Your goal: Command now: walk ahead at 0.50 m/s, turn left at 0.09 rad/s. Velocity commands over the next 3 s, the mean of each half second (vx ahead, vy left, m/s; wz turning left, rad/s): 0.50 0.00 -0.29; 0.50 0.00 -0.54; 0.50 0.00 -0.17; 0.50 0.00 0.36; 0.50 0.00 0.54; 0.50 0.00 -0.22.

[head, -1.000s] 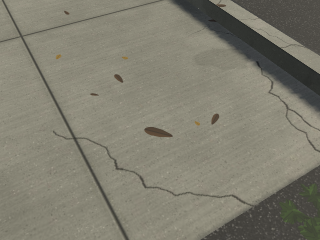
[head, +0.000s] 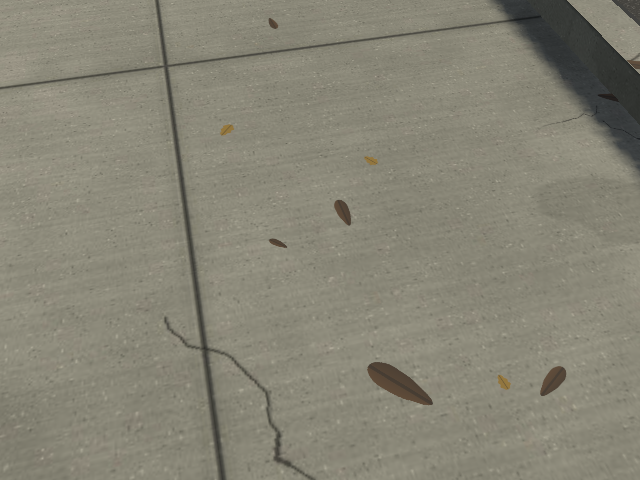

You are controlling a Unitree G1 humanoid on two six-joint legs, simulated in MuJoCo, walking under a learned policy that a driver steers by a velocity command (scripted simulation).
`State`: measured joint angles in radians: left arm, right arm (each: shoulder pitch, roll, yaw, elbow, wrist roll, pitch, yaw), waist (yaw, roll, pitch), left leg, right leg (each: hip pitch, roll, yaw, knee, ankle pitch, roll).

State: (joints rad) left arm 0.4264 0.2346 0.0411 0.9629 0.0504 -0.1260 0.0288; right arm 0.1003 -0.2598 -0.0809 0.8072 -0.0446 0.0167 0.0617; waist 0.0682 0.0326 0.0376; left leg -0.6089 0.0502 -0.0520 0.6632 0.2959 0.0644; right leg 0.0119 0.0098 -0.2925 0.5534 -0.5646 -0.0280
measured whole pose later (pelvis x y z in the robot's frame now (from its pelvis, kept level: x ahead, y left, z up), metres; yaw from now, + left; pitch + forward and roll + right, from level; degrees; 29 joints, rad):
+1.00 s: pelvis +0.56 -0.11 -0.10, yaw -29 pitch +2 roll +0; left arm 0.42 0.25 0.07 0.91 0.00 -0.05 0.00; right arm 0.07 -0.26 -0.05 0.80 -0.04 -0.02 0.03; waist 0.06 0.04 0.04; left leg -0.65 0.08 -0.02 0.74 -0.05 -0.04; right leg 0.00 0.14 0.13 0.26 -0.26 -0.13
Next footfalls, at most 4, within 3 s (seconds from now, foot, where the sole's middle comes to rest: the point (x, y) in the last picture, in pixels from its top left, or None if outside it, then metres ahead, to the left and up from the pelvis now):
0.16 left None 0.28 0.13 -0.88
0.58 right None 0.48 -0.13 -0.88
1.14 left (410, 354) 0.85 -0.14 -0.88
1.66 right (527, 313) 0.99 -0.45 -0.88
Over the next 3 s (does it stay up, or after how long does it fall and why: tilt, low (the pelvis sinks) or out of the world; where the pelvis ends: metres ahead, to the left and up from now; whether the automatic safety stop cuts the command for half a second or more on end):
stays up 1.58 -0.47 -0.10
